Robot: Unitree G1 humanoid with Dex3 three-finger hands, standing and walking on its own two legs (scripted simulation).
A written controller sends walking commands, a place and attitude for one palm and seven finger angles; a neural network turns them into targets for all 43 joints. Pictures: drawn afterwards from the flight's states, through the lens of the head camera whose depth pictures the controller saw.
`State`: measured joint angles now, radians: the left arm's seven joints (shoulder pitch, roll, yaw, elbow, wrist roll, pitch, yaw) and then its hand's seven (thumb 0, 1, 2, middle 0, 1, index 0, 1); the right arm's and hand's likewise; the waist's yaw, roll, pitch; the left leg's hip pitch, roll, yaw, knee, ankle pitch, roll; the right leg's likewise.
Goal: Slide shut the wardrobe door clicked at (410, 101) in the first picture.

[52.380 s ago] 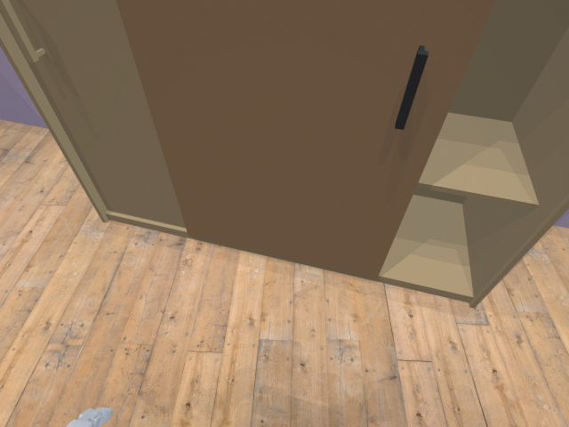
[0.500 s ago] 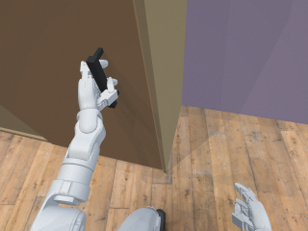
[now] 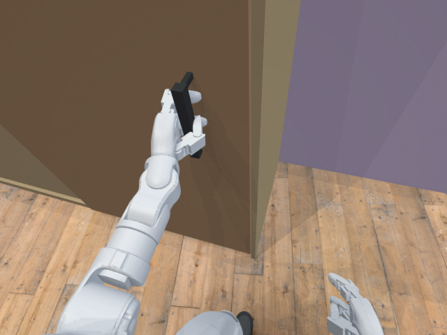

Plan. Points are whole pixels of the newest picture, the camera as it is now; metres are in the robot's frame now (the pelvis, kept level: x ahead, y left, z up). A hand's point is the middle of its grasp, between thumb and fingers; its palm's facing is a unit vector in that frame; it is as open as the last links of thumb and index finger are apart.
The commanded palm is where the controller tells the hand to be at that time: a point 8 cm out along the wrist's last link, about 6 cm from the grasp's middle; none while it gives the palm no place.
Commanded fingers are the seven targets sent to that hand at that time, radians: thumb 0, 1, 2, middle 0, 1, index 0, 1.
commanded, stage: step sideways, sliding the door along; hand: left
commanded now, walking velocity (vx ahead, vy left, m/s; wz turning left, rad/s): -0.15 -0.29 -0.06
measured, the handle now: (192, 118) +0.45 +0.18 +0.11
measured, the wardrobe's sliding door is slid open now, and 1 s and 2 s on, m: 0.00 0.00 0.00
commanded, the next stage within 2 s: none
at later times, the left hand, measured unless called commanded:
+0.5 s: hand (198, 137) +0.39 +0.14 +0.12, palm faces +0.14 -0.98 -0.11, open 6.0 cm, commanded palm +0.36 +0.11 +0.11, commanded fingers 0.00 0.90 0.90 -0.45 -1.40 -0.45 -1.40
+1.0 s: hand (200, 135) +0.40 +0.14 +0.12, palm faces +0.22 -0.97 -0.12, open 6.1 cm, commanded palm +0.36 +0.11 +0.11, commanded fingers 0.00 0.90 0.90 -0.45 -1.40 -0.45 -1.40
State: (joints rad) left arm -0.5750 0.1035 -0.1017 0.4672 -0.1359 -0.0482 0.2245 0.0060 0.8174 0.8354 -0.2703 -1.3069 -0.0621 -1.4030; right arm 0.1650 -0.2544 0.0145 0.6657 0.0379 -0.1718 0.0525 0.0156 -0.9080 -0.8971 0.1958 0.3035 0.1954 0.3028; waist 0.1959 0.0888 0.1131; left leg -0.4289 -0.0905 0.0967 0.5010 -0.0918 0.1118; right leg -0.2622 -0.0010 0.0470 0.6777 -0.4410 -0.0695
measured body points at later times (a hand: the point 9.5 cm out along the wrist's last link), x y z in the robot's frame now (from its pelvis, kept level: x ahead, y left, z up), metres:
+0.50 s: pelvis +0.00 +0.01 +0.03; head +0.00 +0.01 +0.48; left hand +0.38 +0.20 +0.13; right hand +0.10 -0.25 -0.08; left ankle +0.11 +0.05 -0.72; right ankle -0.08 -0.12 -0.67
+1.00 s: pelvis -0.01 -0.03 +0.00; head -0.01 -0.03 +0.45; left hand +0.38 +0.19 +0.13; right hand +0.08 -0.29 -0.11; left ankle +0.10 +0.05 -0.72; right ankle -0.11 -0.10 -0.72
